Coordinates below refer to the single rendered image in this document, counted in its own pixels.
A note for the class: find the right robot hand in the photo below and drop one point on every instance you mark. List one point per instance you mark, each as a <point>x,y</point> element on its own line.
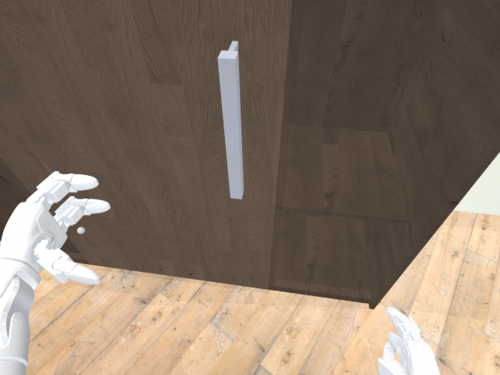
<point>416,356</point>

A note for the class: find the robot left forearm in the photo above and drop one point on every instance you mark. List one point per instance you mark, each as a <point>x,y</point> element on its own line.
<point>18,281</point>

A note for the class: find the handle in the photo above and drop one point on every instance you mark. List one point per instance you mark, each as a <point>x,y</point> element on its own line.
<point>228,64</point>

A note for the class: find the left robot hand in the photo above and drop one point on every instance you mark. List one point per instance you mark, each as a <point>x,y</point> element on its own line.
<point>31,223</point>

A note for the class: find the wardrobe door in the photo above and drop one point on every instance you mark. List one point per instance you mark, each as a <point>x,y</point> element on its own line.
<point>128,92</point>
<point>12,193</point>

